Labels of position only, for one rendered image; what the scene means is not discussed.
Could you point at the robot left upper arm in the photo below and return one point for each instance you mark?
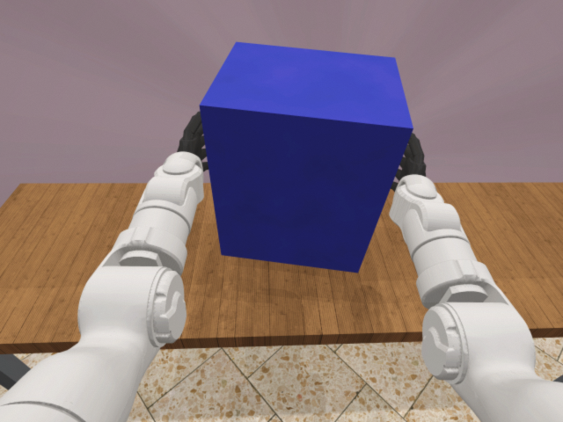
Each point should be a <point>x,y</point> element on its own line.
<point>127,314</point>

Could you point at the robot left forearm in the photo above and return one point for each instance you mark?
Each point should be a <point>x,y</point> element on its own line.
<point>163,218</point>

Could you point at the robot right forearm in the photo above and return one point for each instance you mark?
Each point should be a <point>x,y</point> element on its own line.
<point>447,268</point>

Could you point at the robot right hand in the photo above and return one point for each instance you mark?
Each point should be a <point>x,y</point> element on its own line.
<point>413,162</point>

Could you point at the carton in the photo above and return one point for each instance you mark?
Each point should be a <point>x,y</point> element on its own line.
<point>303,146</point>

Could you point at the robot right upper arm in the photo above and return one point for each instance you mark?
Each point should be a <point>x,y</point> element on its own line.
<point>484,351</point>

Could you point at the robot left hand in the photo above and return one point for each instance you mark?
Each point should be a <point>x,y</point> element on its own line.
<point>193,139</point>

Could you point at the table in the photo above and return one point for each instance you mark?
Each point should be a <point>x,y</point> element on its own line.
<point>53,237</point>

